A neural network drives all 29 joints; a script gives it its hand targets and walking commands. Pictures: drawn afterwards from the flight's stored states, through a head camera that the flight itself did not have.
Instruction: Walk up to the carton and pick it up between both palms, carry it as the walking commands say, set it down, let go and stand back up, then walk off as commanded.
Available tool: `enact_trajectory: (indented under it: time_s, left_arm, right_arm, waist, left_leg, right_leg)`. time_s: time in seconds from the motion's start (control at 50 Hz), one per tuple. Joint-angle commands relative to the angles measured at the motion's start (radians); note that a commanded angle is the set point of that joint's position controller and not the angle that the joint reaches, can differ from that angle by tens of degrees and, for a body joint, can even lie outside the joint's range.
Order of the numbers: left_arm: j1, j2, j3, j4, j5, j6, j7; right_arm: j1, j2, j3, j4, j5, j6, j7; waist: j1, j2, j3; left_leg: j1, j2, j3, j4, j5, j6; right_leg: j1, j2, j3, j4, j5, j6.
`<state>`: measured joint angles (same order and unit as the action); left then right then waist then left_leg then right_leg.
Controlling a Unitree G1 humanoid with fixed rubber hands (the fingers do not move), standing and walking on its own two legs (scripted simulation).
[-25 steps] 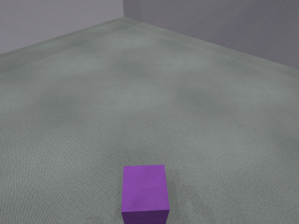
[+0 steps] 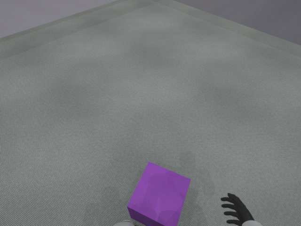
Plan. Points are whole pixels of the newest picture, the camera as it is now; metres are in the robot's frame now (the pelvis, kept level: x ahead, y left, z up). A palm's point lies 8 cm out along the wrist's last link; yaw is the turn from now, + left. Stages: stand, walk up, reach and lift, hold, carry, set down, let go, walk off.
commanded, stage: walk off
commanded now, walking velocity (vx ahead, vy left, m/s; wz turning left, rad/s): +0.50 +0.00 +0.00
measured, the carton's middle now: (159, 199) +0.36 +0.00 -0.62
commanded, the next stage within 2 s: none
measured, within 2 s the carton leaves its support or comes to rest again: neither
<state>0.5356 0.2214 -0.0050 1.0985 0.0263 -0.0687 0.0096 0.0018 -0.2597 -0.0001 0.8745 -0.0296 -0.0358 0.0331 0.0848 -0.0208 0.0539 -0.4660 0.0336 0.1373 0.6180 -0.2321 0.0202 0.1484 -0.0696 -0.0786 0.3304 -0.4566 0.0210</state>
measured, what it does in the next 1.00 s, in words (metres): walks ahead: left foot, then right foot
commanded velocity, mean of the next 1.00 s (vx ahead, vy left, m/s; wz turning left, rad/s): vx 0.50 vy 0.00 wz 0.00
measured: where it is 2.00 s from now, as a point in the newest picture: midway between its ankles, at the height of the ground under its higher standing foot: (162, 134)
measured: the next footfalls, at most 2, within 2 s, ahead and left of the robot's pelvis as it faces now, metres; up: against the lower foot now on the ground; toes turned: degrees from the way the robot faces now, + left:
left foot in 0.02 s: +0.14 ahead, +0.12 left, +0.00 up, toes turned +8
right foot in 0.42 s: +0.39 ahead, -0.15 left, +0.00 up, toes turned -9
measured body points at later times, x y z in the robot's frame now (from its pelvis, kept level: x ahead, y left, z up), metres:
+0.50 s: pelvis +0.27 -0.04 +0.00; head +0.31 -0.05 +0.45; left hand +0.45 +0.19 -0.11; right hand +0.19 -0.28 -0.15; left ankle +0.11 +0.10 -0.68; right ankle +0.36 -0.15 -0.72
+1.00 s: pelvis +0.49 +0.01 +0.01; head +0.51 +0.02 +0.46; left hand +0.39 +0.23 -0.15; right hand +0.66 -0.21 -0.12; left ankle +0.52 +0.11 -0.72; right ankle +0.38 -0.13 -0.67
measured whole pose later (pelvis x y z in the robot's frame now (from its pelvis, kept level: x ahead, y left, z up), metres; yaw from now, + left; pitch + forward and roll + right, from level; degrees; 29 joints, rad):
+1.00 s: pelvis +0.49 +0.01 +0.01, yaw +2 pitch +0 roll +0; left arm 0.48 0.18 0.04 1.06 0.02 -0.05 0.00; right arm 0.08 -0.17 -0.04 0.93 -0.03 -0.07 0.01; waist 0.06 -0.02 0.04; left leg -0.32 0.06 0.17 0.58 -0.25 0.04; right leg -0.22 -0.11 -0.09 0.93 -0.48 0.00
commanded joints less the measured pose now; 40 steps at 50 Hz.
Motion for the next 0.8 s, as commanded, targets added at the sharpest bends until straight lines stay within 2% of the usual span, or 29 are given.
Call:
enact_trajectory:
  time_s: [0.0, 0.02, 0.04, 0.06, 0.08, 0.1, 0.12, 0.14, 0.18, 0.24, 0.28, 0.32, 0.36, 0.38, 0.4, 0.42, 0.44, 0.46, 0.48, 0.5, 0.52, 0.54, 0.56, 0.62, 0.66, 0.74, 0.78]
  left_arm:
    - [-0.040, 0.181, 0.031, -0.070, -0.020, -0.010, 0.008]
    - [0.014, 0.044, 0.000, -0.126, -0.034, -0.015, -0.003]
    - [-0.091, 0.129, 0.035, -0.136, -0.018, -0.013, 0.007]
    - [-0.150, 0.116, 0.041, -0.165, -0.022, -0.012, 0.008]
    - [-0.170, 0.102, 0.040, -0.166, -0.019, -0.014, 0.002]
    - [-0.166, 0.097, 0.050, -0.163, -0.009, -0.008, -0.007]
    - [-0.129, 0.077, 0.050, -0.154, 0.004, 0.008, -0.017]
    - [-0.113, 0.050, 0.046, -0.150, 0.007, 0.021, -0.028]
    - [-0.154, 0.022, 0.043, -0.174, 0.006, 0.039, -0.040]
    - [-0.309, 0.024, 0.034, -0.239, 0.002, 0.037, -0.051]
    - [-0.400, 0.033, 0.033, -0.264, -0.002, 0.034, -0.053]
    - [-0.443, 0.040, 0.036, -0.286, -0.005, 0.032, -0.051]
    - [-0.474, 0.054, 0.040, -0.301, -0.002, 0.025, -0.045]
    - [-0.461, 0.058, 0.042, -0.302, 0.003, 0.020, -0.042]
    - [-0.390, 0.069, 0.048, -0.281, 0.009, 0.013, -0.037]
    - [-0.241, 0.103, 0.065, -0.227, 0.018, 0.001, -0.028]
    - [-0.050, 0.182, 0.093, -0.182, 0.039, -0.008, -0.015]
    - [0.058, 0.314, 0.125, -0.160, 0.035, -0.002, -0.010]
    - [0.030, 0.281, 0.122, -0.150, 0.006, 0.007, -0.012]
    - [-0.049, 0.202, 0.095, -0.157, 0.012, -0.002, -0.013]
    - [-0.110, 0.157, 0.084, -0.157, 0.014, -0.014, -0.016]
    - [-0.146, 0.127, 0.074, -0.159, 0.012, -0.021, -0.016]
    - [-0.160, 0.104, 0.065, -0.151, 0.011, -0.027, -0.015]
    - [-0.107, 0.080, 0.057, -0.112, 0.007, -0.045, -0.011]
    - [-0.086, 0.076, 0.055, -0.099, 0.006, -0.050, -0.008]
    - [-0.055, 0.074, 0.055, -0.091, 0.009, -0.043, -0.006]
    - [-0.036, 0.093, 0.060, -0.084, 0.010, -0.035, -0.008]
  right_arm:
    - [0.430, -0.168, -0.058, 0.079, -0.023, -0.018, -0.032]
    - [0.541, -0.308, -0.091, 0.099, -0.037, -0.019, -0.037]
    - [0.580, -0.310, -0.096, 0.124, 0.006, -0.015, -0.036]
    - [0.466, -0.260, -0.087, 0.119, 0.010, -0.023, -0.036]
    - [0.373, -0.169, -0.066, 0.107, 0.006, -0.035, -0.031]
    - [0.316, -0.112, -0.049, 0.104, 0.000, -0.043, -0.029]
    - [0.283, -0.065, -0.035, 0.103, 0.000, -0.045, -0.029]
    - [0.274, -0.050, -0.029, 0.104, 0.001, -0.049, -0.028]
    - [0.300, -0.062, -0.031, 0.123, 0.005, -0.062, -0.029]
    - [0.315, -0.063, -0.031, 0.134, 0.005, -0.066, -0.031]
    - [0.380, -0.077, -0.036, 0.150, 0.008, -0.064, -0.030]
    - [0.431, -0.098, -0.044, 0.165, 0.009, -0.061, -0.032]
    - [0.456, -0.100, -0.047, 0.172, 0.009, -0.054, -0.034]
    - [0.453, -0.111, -0.051, 0.175, 0.006, -0.049, -0.036]
    - [0.447, -0.115, -0.054, 0.179, 0.009, -0.045, -0.038]
    - [0.456, -0.104, -0.052, 0.183, 0.012, -0.043, -0.038]
    - [0.454, -0.068, -0.039, 0.161, 0.012, -0.045, -0.037]
    - [0.500, 0.033, -0.023, 0.113, 0.036, -0.048, -0.035]
    - [0.401, -0.053, -0.053, 0.102, 0.013, -0.041, -0.039]
    - [0.330, -0.061, -0.061, 0.089, 0.018, -0.044, -0.039]
    - [0.337, -0.023, -0.056, 0.098, 0.022, -0.050, -0.036]
    - [0.343, -0.020, -0.063, 0.102, 0.016, -0.044, -0.033]
    - [0.360, -0.004, -0.062, 0.105, 0.009, -0.031, -0.024]
    - [0.327, 0.032, -0.062, 0.090, 0.002, 0.002, -0.007]
    - [0.257, 0.041, -0.055, 0.066, -0.001, 0.019, -0.002]
    - [0.080, 0.038, -0.043, 0.015, 0.002, 0.022, 0.007]
    - [0.027, 0.037, -0.040, 0.000, 0.007, 0.015, 0.005]
  waist:
    - [-0.252, -0.117, -0.169]
    - [-0.236, 0.219, -0.342]
    - [-0.277, 0.104, -0.347]
    - [-0.210, 0.112, -0.180]
    - [-0.169, 0.078, -0.072]
    - [-0.125, 0.078, -0.026]
    - [-0.083, 0.090, -0.002]
    - [-0.062, 0.098, -0.003]
    - [-0.047, 0.121, 0.027]
    - [-0.062, 0.129, 0.077]
    - [-0.107, 0.115, 0.069]
    - [-0.123, 0.124, 0.055]
    - [-0.133, 0.124, 0.052]
    - [-0.118, 0.135, 0.044]
    - [-0.076, 0.113, 0.007]
    - [-0.017, 0.056, -0.078]
    - [0.062, -0.037, -0.192]
    - [0.067, -0.325, -0.318]
    - [0.067, -0.148, -0.260]
    - [0.026, -0.061, -0.119]
    - [-0.010, -0.054, -0.098]
    - [-0.044, -0.046, -0.085]
    - [-0.075, -0.073, -0.091]
    - [-0.101, -0.103, -0.072]
    - [-0.103, -0.123, -0.031]
    - [-0.069, -0.105, 0.032]
    - [-0.050, -0.106, 0.047]
  left_leg:
    - [0.701, 0.058, -0.072, -0.117, 0.086, 0.073]
    - [0.969, 0.458, -0.583, -0.162, 0.164, 0.201]
    - [0.852, 0.459, -0.721, -0.270, 0.296, 0.247]
    - [0.726, 0.424, -0.560, -0.283, 0.266, 0.231]
    - [0.569, 0.371, -0.461, -0.315, 0.259, 0.202]
    - [0.457, 0.316, -0.383, -0.346, 0.231, 0.165]
    - [0.347, 0.277, -0.318, -0.376, 0.213, 0.144]
    - [0.281, 0.256, -0.268, -0.398, 0.219, 0.135]
    - [0.214, 0.230, -0.203, -0.448, 0.216, 0.140]
    - [0.174, 0.183, -0.121, -0.488, 0.174, 0.128]
    - [0.228, 0.170, -0.109, -0.480, 0.189, 0.112]
    - [0.301, 0.205, -0.127, -0.459, 0.206, 0.104]
    - [0.351, 0.223, -0.136, -0.417, 0.247, 0.095]
    - [0.367, 0.227, -0.126, -0.366, 0.315, 0.088]
    - [0.358, 0.211, -0.094, -0.252, 0.423, 0.073]
    - [0.309, 0.163, -0.051, -0.055, 0.494, 0.053]
    - [0.120, 0.120, -0.023, 0.215, 0.281, 0.022]
    - [-0.159, -0.027, -0.007, 0.564, -0.331, -0.020]
    - [-0.203, 0.032, -0.164, 0.681, -0.316, -0.004]
    - [-0.243, 0.058, -0.168, 0.699, -0.220, 0.000]
    - [-0.223, 0.080, -0.160, 0.671, -0.141, -0.002]
    - [-0.190, 0.099, -0.150, 0.636, -0.100, -0.008]
    - [-0.143, 0.103, -0.144, 0.612, -0.082, -0.013]
    - [-0.106, 0.098, -0.117, 0.552, -0.043, -0.028]
    - [-0.127, 0.113, -0.099, 0.472, -0.008, -0.040]
    - [-0.079, 0.101, -0.052, 0.196, 0.044, -0.063]
    - [-0.015, 0.074, -0.013, 0.078, 0.022, -0.068]
  right_leg:
    - [-0.428, -0.121, 0.024, 0.518, 0.859, -0.069]
    - [-0.749, 0.034, -0.004, 0.925, -0.065, -0.026]
    - [-0.779, 0.058, 0.169, 1.039, -0.094, -0.037]
    - [-0.840, -0.011, 0.177, 1.062, -0.032, -0.047]
    - [-0.828, -0.054, 0.135, 1.010, 0.039, -0.049]
    - [-0.782, -0.077, 0.120, 0.951, 0.086, -0.050]
    - [-0.712, -0.087, 0.111, 0.910, 0.108, -0.044]
    - [-0.665, -0.084, 0.088, 0.887, 0.120, -0.039]
    - [-0.668, -0.093, 0.049, 0.791, 0.154, -0.022]
    - [-0.647, -0.096, 0.006, 0.516, 0.289, 0.007]
    - [-0.618, -0.053, -0.042, 0.385, 0.341, 0.016]
    - [-0.605, -0.042, -0.048, 0.323, 0.351, 0.008]
    - [-0.580, -0.026, -0.056, 0.283, 0.308, -0.008]
    - [-0.543, -0.012, -0.063, 0.259, 0.267, -0.021]
    - [-0.424, 0.011, -0.077, 0.204, 0.279, -0.035]
    - [-0.212, 0.037, -0.096, 0.158, 0.280, -0.056]
    - [0.037, -0.132, 0.086, 0.158, 0.192, -0.106]
    - [0.216, -0.453, 0.556, -0.037, 0.066, -0.209]
    - [0.095, -0.421, 0.602, -0.091, 0.059, -0.209]
    - [0.020, -0.354, 0.456, -0.048, 0.275, -0.167]
    - [-0.043, -0.328, 0.345, -0.026, 0.467, -0.159]
    - [-0.094, -0.280, 0.261, -0.026, 0.558, -0.135]
    - [-0.140, -0.245, 0.196, -0.033, 0.599, -0.121]
    - [-0.207, -0.218, 0.122, -0.072, 0.603, -0.117]
    - [-0.258, -0.221, 0.095, -0.123, 0.512, -0.132]
    - [-0.285, -0.201, 0.059, -0.183, 0.363, -0.143]
    - [-0.287, -0.203, 0.042, -0.182, 0.355, -0.146]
